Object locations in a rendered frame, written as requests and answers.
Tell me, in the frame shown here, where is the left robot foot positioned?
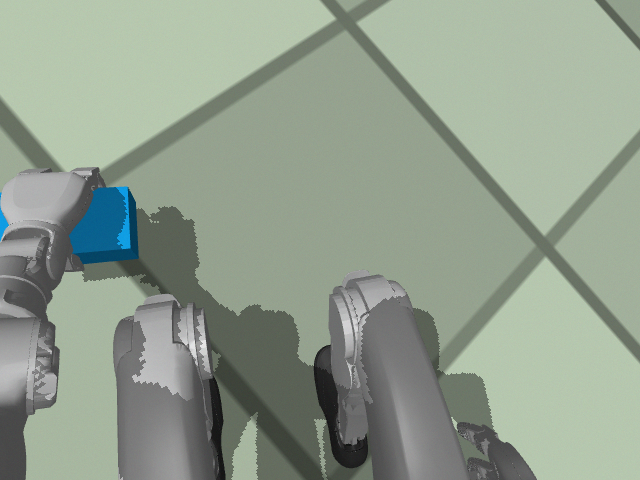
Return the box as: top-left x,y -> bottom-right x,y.
209,376 -> 226,480

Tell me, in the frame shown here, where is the carton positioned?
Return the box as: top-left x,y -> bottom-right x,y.
0,186 -> 139,264

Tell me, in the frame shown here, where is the left robot hand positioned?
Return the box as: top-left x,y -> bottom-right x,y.
0,167 -> 106,272

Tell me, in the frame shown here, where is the right robot foot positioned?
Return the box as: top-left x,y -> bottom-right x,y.
314,345 -> 368,468

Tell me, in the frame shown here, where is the left robot arm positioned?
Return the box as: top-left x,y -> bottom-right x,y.
0,220 -> 71,480

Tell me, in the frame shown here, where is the right robot hand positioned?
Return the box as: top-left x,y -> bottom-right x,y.
457,422 -> 537,480

